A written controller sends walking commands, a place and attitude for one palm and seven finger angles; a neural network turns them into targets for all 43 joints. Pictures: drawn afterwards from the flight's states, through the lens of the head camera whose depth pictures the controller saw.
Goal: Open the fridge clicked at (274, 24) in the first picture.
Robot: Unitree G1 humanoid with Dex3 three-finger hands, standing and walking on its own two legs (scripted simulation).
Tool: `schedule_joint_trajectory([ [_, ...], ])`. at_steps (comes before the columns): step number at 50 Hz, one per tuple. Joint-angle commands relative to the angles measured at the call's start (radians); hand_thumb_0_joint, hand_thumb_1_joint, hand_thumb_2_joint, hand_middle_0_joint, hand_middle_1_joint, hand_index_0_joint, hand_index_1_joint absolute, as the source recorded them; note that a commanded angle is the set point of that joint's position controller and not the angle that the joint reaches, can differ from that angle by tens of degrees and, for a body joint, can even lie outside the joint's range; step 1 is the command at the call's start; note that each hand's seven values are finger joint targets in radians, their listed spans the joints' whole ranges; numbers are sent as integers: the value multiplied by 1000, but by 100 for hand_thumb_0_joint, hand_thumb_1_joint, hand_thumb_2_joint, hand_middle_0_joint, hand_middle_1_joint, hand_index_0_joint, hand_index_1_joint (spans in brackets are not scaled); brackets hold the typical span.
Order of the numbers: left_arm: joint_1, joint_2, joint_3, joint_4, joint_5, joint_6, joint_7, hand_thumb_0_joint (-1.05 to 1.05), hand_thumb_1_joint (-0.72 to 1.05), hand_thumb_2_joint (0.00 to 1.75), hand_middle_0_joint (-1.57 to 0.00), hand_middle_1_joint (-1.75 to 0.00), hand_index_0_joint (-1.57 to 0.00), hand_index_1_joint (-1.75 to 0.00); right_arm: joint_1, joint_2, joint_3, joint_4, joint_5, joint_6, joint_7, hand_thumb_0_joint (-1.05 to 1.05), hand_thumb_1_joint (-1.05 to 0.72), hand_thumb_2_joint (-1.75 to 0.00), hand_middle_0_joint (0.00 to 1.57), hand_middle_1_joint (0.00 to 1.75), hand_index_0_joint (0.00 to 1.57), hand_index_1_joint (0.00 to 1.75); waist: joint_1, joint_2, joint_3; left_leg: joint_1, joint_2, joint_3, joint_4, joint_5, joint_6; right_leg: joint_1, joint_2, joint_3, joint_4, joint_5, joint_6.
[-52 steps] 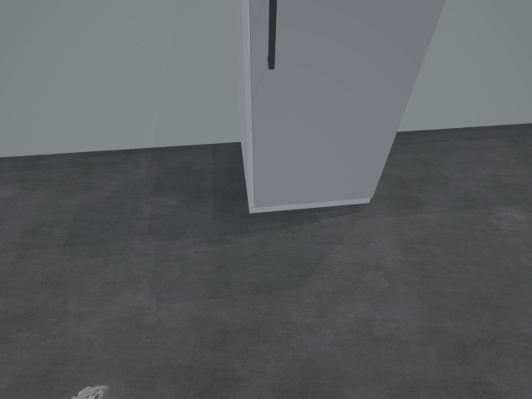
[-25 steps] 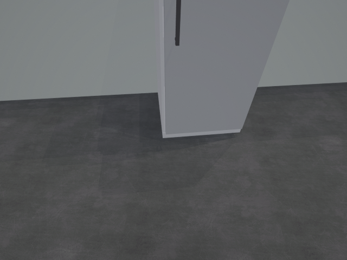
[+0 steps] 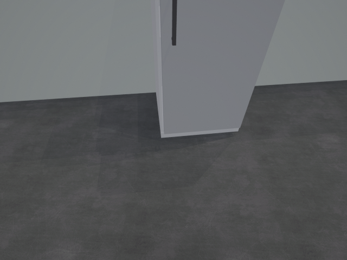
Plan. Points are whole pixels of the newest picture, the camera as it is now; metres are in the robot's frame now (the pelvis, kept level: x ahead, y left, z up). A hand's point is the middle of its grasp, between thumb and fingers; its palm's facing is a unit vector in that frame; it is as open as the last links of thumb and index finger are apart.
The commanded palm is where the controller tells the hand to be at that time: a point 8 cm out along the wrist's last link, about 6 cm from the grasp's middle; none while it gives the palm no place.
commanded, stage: look at it before walking up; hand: left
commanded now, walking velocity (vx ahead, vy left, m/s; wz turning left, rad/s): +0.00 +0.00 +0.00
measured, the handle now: (173, 18) +1.07 +0.06 +0.14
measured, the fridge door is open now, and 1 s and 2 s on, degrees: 0 0 0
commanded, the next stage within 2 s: walk to a spot facing it in 0.40 s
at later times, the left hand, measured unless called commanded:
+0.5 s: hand out of the picture +0.08 +0.24 -0.16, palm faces -0.03 -0.94 -0.33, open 7.4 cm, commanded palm none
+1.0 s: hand out of the picture +0.06 +0.16 -0.17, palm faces -0.13 -0.96 -0.25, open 7.4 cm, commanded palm none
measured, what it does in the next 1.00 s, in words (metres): lifts its left foot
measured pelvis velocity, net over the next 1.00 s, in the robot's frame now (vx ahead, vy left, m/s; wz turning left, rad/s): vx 0.01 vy -0.03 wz -0.22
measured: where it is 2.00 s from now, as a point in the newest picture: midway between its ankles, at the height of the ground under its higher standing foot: outside the picture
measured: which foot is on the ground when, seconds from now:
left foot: down 0.00-0.88, up 0.90-1.00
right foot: down 0.00-1.00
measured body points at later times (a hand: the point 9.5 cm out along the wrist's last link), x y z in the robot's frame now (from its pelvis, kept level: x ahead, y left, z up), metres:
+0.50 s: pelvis +0.01 +0.00 +0.00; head +0.02 +0.00 +0.45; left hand +0.09 +0.29 -0.13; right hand +0.09 -0.30 -0.13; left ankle +0.01 +0.12 -0.74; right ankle +0.02 -0.12 -0.74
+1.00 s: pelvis +0.01 -0.03 -0.01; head +0.02 -0.06 +0.43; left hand +0.07 +0.21 -0.15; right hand +0.03 -0.29 -0.17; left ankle +0.02 +0.11 -0.68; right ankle +0.01 -0.11 -0.74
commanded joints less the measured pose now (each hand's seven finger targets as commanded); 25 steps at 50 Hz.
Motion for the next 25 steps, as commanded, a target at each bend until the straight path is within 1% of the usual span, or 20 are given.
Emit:
schedule_joint_trajectory([
  [1,-35,206,44,-65,2,-26,15,0,90,90,-20,-30,-20,-30,-50,-205,-40,-68,5,-19,-9,0,-90,-90,20,30,20,30,5,0,-11,-10,109,-105,-85,33,28,-13,-107,106,-94,4,-32],
  [3,-35,207,45,-65,2,-27,15,0,90,90,-20,-30,-20,-30,-49,-208,-40,-68,6,-18,-9,0,-90,-90,20,30,20,30,5,-13,-22,-1,110,-104,-81,42,29,-11,-108,103,-93,11,-32],
  [6,-39,208,44,-65,2,-28,15,0,90,90,-20,-30,-20,-30,-54,-208,-40,-69,5,-19,-10,0,-90,-90,20,30,20,30,3,-3,-22,5,111,-99,-80,51,27,-11,-108,104,-95,24,-31],
  [8,-39,208,45,-66,3,-28,14,0,90,90,-20,-30,-20,-30,-53,-208,-40,-69,6,-19,-9,0,-90,-90,20,30,20,30,3,-13,-30,7,111,-99,-76,62,27,-4,-109,103,-94,36,-32],
  [10,-42,209,45,-67,2,-29,15,0,90,90,-20,-30,-20,-30,-58,-208,-39,-68,6,-19,-10,0,-90,-90,20,30,20,30,3,-5,-28,9,112,-97,-79,67,26,-1,-110,104,-95,45,-33],
  [11,-42,209,45,-66,2,-29,14,0,90,90,-20,-30,-20,-30,-60,-208,-39,-69,5,-19,-10,0,-90,-90,20,30,20,30,4,-11,-29,15,111,-98,-78,76,26,-3,-109,103,-93,55,-33],
  [12,-42,209,46,-66,2,-29,15,0,90,90,-20,-30,-20,-30,-57,-210,-40,-70,5,-20,-10,0,-90,-90,20,30,20,30,2,-4,-46,22,114,-96,-76,93,26,10,-109,102,-87,77,-33],
  [15,-43,209,46,-66,1,-30,15,0,90,90,-20,-30,-20,-30,-61,-211,-39,-69,6,-21,-11,0,-90,-90,20,30,20,30,3,-9,-50,28,116,-93,-74,113,26,19,-111,97,-83,108,-33],
  [17,-43,211,45,-65,1,-30,15,0,90,90,-20,-30,-20,-30,-68,-211,-38,-69,6,-20,-11,0,-90,-90,20,30,20,30,4,0,-40,28,115,-94,-77,106,25,14,-110,99,-87,105,-33],
  [21,-41,211,46,-63,1,-30,15,0,90,90,-20,-30,-20,-30,-70,-214,-37,-67,6,-21,-13,0,-90,-90,20,30,20,30,3,3,-58,44,118,-90,-77,133,25,27,-111,95,-81,135,-33],
  [22,-44,213,45,-63,0,-30,15,0,90,90,-20,-30,-20,-30,-73,-214,-37,-66,6,-21,-13,0,-90,-90,20,30,20,30,4,4,-51,41,118,-90,-75,133,25,28,-110,96,-83,137,-32],
  [23,-41,213,47,-64,1,-31,15,0,90,90,-20,-30,-20,-30,-69,-214,-37,-69,7,-21,-13,0,-90,-90,20,30,20,30,5,-11,-54,43,118,-90,-73,143,26,31,-111,95,-82,151,-33],
  [25,-47,213,45,-63,1,-30,15,0,90,90,-20,-30,-20,-30,-75,-215,-37,-66,7,-20,-13,0,-90,-90,20,30,20,30,4,-8,-43,42,119,-89,-80,136,25,27,-111,94,-85,144,-32],
])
